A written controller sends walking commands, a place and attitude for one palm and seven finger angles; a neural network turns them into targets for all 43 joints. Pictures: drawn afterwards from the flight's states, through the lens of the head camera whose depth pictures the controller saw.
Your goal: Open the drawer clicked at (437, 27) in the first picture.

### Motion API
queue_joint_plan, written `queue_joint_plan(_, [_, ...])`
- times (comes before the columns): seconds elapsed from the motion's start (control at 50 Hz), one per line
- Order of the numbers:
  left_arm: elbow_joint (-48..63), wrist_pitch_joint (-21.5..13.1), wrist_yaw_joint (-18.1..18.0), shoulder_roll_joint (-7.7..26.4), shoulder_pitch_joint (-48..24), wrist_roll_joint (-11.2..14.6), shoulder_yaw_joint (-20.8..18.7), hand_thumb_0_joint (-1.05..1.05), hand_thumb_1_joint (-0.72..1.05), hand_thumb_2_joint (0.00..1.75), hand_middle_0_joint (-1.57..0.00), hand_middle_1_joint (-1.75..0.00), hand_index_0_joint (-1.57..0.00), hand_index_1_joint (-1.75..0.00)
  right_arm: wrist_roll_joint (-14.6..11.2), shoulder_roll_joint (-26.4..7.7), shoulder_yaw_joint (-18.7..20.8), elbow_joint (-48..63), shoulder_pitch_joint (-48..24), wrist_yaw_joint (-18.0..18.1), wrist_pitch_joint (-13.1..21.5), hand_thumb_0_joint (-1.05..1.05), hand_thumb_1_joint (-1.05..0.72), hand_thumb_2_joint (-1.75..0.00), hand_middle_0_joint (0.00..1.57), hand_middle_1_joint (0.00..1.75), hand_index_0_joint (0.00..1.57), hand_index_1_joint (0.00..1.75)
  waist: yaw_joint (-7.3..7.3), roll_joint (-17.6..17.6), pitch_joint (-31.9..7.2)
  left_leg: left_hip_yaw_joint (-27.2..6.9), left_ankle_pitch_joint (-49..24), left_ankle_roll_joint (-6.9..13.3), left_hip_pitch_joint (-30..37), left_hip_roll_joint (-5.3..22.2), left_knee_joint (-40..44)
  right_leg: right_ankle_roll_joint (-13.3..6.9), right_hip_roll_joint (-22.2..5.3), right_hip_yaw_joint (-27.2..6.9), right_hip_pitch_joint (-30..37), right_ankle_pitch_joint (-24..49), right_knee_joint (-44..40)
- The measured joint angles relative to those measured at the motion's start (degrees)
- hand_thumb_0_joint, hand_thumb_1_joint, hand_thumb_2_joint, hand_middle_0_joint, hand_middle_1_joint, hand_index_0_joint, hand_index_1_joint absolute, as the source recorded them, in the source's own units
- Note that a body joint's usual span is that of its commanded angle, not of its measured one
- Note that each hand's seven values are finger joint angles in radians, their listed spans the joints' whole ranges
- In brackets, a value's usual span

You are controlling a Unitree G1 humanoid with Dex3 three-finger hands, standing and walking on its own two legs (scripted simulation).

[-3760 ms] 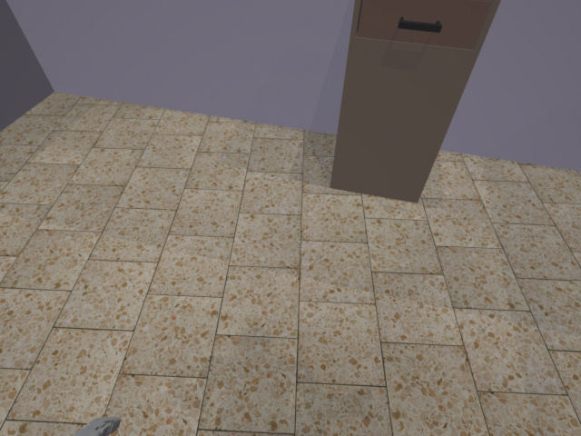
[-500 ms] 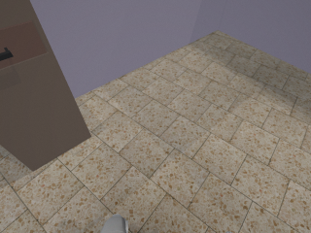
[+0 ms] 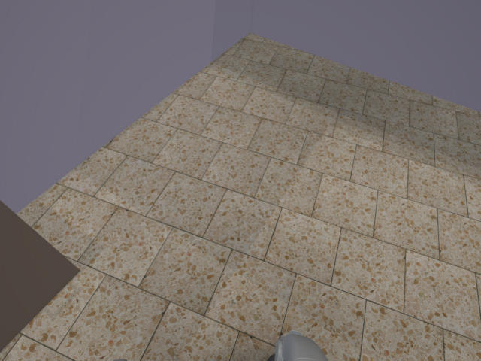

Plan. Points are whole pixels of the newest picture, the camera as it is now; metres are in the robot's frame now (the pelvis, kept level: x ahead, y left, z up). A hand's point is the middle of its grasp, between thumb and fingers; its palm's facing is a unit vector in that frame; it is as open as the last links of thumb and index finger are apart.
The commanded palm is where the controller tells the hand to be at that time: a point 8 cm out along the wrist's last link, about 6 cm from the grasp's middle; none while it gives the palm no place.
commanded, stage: turn to face it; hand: left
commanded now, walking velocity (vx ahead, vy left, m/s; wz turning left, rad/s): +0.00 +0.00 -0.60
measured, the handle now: out of the picture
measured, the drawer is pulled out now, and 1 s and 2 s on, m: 0.00 0.00 0.00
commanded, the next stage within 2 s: none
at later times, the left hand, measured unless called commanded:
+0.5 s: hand (167, 325) +0.20 +0.15 -0.18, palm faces +0.06 -0.99 -0.12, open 7.4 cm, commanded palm none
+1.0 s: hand out of the picture +0.12 +0.18 -0.15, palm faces +0.33 -0.89 -0.30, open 7.4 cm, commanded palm none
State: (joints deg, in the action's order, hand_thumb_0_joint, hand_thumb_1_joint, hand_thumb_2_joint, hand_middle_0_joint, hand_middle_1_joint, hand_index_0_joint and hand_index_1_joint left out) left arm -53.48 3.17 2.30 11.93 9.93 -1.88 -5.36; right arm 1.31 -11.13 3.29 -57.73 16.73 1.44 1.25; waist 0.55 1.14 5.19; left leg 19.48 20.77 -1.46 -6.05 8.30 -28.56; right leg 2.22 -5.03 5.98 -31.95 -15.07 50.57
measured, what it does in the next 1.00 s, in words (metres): steps on the spot, turning left: right foot, then left foot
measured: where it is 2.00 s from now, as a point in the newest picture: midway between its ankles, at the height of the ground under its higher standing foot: outside the picture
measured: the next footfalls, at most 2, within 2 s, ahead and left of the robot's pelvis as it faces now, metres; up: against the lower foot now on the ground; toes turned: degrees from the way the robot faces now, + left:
right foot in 0.10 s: +0.14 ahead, -0.12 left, +0.00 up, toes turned -11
left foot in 0.48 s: +0.14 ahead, +0.09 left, +0.00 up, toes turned +12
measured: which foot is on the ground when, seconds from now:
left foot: down 0.00-0.10, up 0.12-0.46, down 0.48-0.98, up 1.00-1.00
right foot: up 0.00-0.08, down 0.10-0.50, up 0.52-0.96, down 0.98-1.00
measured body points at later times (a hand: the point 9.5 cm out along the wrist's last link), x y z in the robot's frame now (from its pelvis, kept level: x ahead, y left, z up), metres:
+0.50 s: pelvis +0.08 -0.01 -0.01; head +0.10 +0.02 +0.43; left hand +0.20 +0.21 -0.16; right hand +0.11 -0.24 -0.16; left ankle +0.10 +0.09 -0.74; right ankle +0.10 -0.12 -0.74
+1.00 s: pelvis +0.08 -0.06 -0.01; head +0.11 -0.07 +0.44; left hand +0.10 +0.22 -0.13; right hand +0.22 -0.30 -0.16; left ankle +0.09 +0.08 -0.73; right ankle +0.11 -0.17 -0.74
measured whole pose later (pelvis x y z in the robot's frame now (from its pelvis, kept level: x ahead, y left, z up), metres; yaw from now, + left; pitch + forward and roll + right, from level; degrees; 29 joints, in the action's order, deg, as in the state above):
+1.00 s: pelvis +0.08 -0.06 -0.01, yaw +19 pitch +1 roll +0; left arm -50.6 1.5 -1.0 12.4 8.7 -1.0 -3.2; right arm 0.8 -15.1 5.7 -53.1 11.8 -0.4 -3.6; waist 1.7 -2.9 3.0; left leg -6.4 15.5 -1.2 -23.6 -2.6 -35.9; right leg 1.5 -1.2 2.1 -15.6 -17.3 32.3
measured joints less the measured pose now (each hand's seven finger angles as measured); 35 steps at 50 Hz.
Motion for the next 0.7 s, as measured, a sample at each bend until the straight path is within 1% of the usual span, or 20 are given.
queue_joint_plan(0.06, [1.1,-0.5,0.0,0.1,-2.3,-0.1,0.4,0.01,0.91,0.90,-0.20,-0.30,-0.20,-0.29,0.0,-0.9,0.8,-0.4,1.7,-0.2,-0.8,0.00,-0.92,-0.90,0.20,0.30,0.20,0.30,1.47,-1.1,1.0,2.0,3.9,-1.7,0.7,1.8,-4.2,-1.2,1.4,1.3,4.0,0.1,-8.0])
queue_joint_plan(0.08, [1.6,-1.0,0.0,0.4,-2.8,-0.1,0.6,0.01,0.91,0.90,-0.20,-0.30,-0.20,-0.29,0.0,-1.2,0.9,-0.4,2.6,-0.3,-1.1,0.00,-0.92,-0.90,0.20,0.30,0.20,0.30,1.80,-1.5,1.1,2.2,5.6,-2.2,0.1,2.8,-7.3,-1.8,2.1,1.8,6.2,1.7,-11.5])
queue_joint_plan(0.1, [2.1,-1.8,-0.1,0.8,-3.3,-0.2,0.7,0.01,0.91,0.90,-0.20,-0.30,-0.20,-0.29,-0.3,-1.3,1.0,-0.4,3.3,-0.6,-1.5,0.00,-0.91,-0.90,0.20,0.30,0.20,0.30,1.92,-1.5,1.2,1.6,6.9,-2.5,-1.9,4.0,-12.8,-4.3,2.5,2.0,7.4,3.1,-13.2])
queue_joint_plan(0.12, [2.3,-2.7,-0.5,0.8,-4.2,0.0,0.9,0.01,0.91,0.90,-0.20,-0.30,-0.20,-0.30,-0.5,-1.6,1.0,-0.5,3.0,-0.6,-2.1,0.01,-0.91,-0.90,0.20,0.30,0.19,0.30,1.95,-2.1,1.8,-1.7,9.4,-2.8,-5.4,4.4,-21.0,-5.9,3.1,1.9,6.6,1.7,-11.1])
queue_joint_plan(0.14, [2.5,-3.3,-0.9,0.8,-4.9,0.4,1.2,0.01,0.91,0.90,-0.20,-0.30,-0.20,-0.30,-0.8,-1.8,0.9,-0.6,2.3,-0.4,-2.8,0.01,-0.91,-0.90,0.20,0.30,0.19,0.30,2.16,-2.5,2.5,-6.0,11.4,-2.9,-9.1,3.5,-28.9,-6.5,3.4,1.8,6.4,0.2,-9.5])
queue_joint_plan(0.16, [2.6,-3.5,-1.4,0.6,-5.4,0.6,1.5,0.00,0.91,0.90,-0.20,-0.30,-0.20,-0.30,-0.9,-2.0,0.7,-0.7,1.6,-0.1,-3.2,0.01,-0.91,-0.90,0.20,0.30,0.19,0.30,2.31,-2.7,2.9,-9.7,11.8,-2.7,-12.2,2.1,-35.3,-6.6,3.7,1.6,6.9,-0.8,-9.3])
queue_joint_plan(0.18, [2.6,-3.4,-1.9,0.4,-5.6,0.7,1.8,0.00,0.91,0.90,-0.20,-0.30,-0.20,-0.30,-0.9,-2.0,0.6,-0.7,0.9,0.0,-3.5,0.01,-0.91,-0.90,0.20,0.30,0.19,0.30,2.34,-2.9,2.9,-12.2,10.9,-2.6,-14.8,1.1,-39.8,-6.5,4.0,1.4,7.8,-1.0,-10.0])
queue_joint_plan(0.22, [2.0,-3.1,-2.7,-0.3,-5.5,0.7,2.4,0.00,0.91,0.90,-0.20,-0.30,-0.20,-0.30,-0.6,-1.9,0.2,-0.6,-0.3,0.2,-3.7,0.01,-0.91,-0.90,0.20,0.30,0.19,0.30,2.57,-3.3,2.0,-15.0,7.3,-2.4,-18.7,-0.2,-43.1,-5.7,4.6,1.1,9.8,0.0,-13.1])
queue_joint_plan(0.26, [1.0,-3.0,-3.2,-1.0,-5.3,0.5,3.3,0.00,0.91,0.90,-0.20,-0.30,-0.20,-0.30,-0.5,-1.4,-0.3,-0.2,-1.0,0.1,-3.6,0.01,-0.91,-0.90,0.20,0.30,0.19,0.30,3.16,-3.5,0.5,-16.2,4.5,-2.2,-20.5,-1.0,-40.0,-5.8,4.7,1.2,11.9,1.0,-16.2])
queue_joint_plan(0.32, [-0.1,-2.8,-3.2,-2.3,-5.2,0.4,4.3,0.00,0.91,0.90,-0.20,-0.30,-0.20,-0.30,-0.6,0.0,-1.0,0.1,-0.8,-0.2,-3.4,0.01,-0.91,-0.90,0.20,0.30,0.19,0.30,3.61,-3.4,-1.6,-16.4,2.9,-1.9,-19.9,-1.7,-30.9,-5.6,4.4,2.3,14.5,1.5,-19.3])
queue_joint_plan(0.4, [-0.2,-2.6,-3.1,-3.8,-5.2,0.3,4.8,0.00,0.91,0.90,-0.20,-0.30,-0.21,-0.30,-0.8,2.2,-1.5,-0.3,-0.6,-1.0,-3.8,0.00,-0.91,-0.90,0.20,0.30,0.19,0.30,2.87,-2.2,-2.8,-14.7,3.6,-1.8,-17.3,-2.6,-22.2,-4.8,3.3,4.8,16.8,0.6,-20.1])
queue_joint_plan(0.46, [0.1,-2.4,-3.2,-4.2,-4.5,0.4,4.5,0.00,0.90,0.90,-0.20,-0.30,-0.21,-0.30,-0.6,2.9,-1.4,-0.4,-0.5,-1.2,-4.0,0.01,-0.92,-0.90,0.20,0.30,0.19,0.30,2.15,-1.1,-2.9,-12.8,0.5,-1.6,-14.1,-3.3,-14.4,-3.8,1.9,7.1,17.1,-1.3,-17.9])
queue_joint_plan(0.48, [0.3,-2.2,-3.2,-4.2,-4.0,0.6,4.3,0.00,0.90,0.90,-0.20,-0.30,-0.21,-0.30,-0.6,2.7,-1.3,-0.1,-0.2,-1.4,-3.9,0.01,-0.93,-0.90,0.20,0.30,0.19,0.30,1.98,-1.0,-3.0,-12.5,-2.1,-0.9,-12.7,-3.4,-10.6,-3.3,1.5,7.9,16.6,-2.3,-16.2])
queue_joint_plan(0.5, [0.4,-1.9,-3.2,-3.9,-3.5,0.8,3.9,0.00,0.90,0.90,-0.20,-0.30,-0.21,-0.30,-0.4,2.8,-1.1,0.1,-0.2,-1.5,-3.6,0.01,-0.93,-0.90,0.20,0.30,0.20,0.30,1.89,-0.3,-3.1,-12.5,-2.1,1.1,-13.0,-4.2,-10.2,-2.5,0.5,8.1,15.6,-3.7,-14.0])
queue_joint_plan(0.52, [0.4,-1.4,-3.3,-3.4,-2.9,0.9,3.4,0.00,0.90,0.90,-0.20,-0.30,-0.21,-0.30,-0.2,2.9,-1.0,0.4,-0.4,-1.6,-3.5,0.01,-0.93,-0.90,0.20,0.30,0.20,0.30,1.59,0.5,-3.1,-12.4,-1.6,2.7,-13.6,-4.9,-10.9,-1.5,0.1,6.9,13.8,-7.8,-10.2])
queue_joint_plan(0.54, [0.2,-0.8,-3.4,-2.9,-2.2,0.8,2.9,0.00,0.90,0.90,-0.20,-0.30,-0.21,-0.30,0.0,3.0,-0.9,0.8,-0.6,-1.6,-3.3,0.01,-0.93,-0.90,0.20,0.30,0.20,0.30,1.46,1.0,-2.9,-12.4,-1.4,3.8,-13.9,-5.3,-10.9,-0.8,0.3,4.7,11.6,-11.3,-5.0])
queue_joint_plan(0.56, [-0.2,-0.3,-3.4,-2.3,-1.7,0.7,2.5,0.00,0.90,0.90,-0.20,-0.30,-0.21,-0.30,0.1,3.0,-0.8,1.2,-0.8,-1.4,-2.9,0.01,-0.92,-0.90,0.20,0.30,0.20,0.30,1.51,1.1,-2.7,-12.6,-1.6,4.5,-13.9,-5.7,-10.3,-0.4,0.8,2.7,9.4,-12.8,0.4])
queue_joint_plan(0.6, [-1.1,0.1,-3.2,-1.2,-0.9,0.5,1.7,0.01,0.91,0.90,-0.20,-0.30,-0.21,-0.30,0.0,2.9,-0.8,1.8,-1.1,-1.0,-2.5,0.01,-0.92,-0.90,0.20,0.30,0.20,0.30,1.42,1.3,-2.2,-13.1,-3.3,4.7,-13.3,-6.5,-7.5,0.4,1.2,-0.3,6.0,-11.6,8.6])
queue_joint_plan(0.64, [-1.7,0.2,-3.1,-0.1,0.0,0.6,1.1,0.01,0.91,0.90,-0.20,-0.30,-0.20,-0.30,-0.1,2.6,-0.7,2.1,-1.4,-0.8,-2.2,0.01,-0.92,-0.90,0.20,0.30,0.20,0.30,1.12,1.2,-1.9,-13.8,-5.2,4.8,-12.4,-7.2,-4.3,1.2,1.2,-2.2,4.3,-9.4,12.0])
queue_joint_plan(0.7, [-2.0,0.4,-3.1,1.3,1.0,0.7,0.5,0.01,0.91,0.90,-0.20,-0.30,-0.20,-0.30,-0.3,1.8,-0.5,2.5,-1.8,-0.7,-2.0,0.01,-0.91,-0.90,0.20,0.30,0.20,0.30,0.73,0.7,-1.7,-15.1,-7.5,4.9,-11.4,-8.0,-0.7,2.2,0.8,-4.0,3.9,-7.9,11.8])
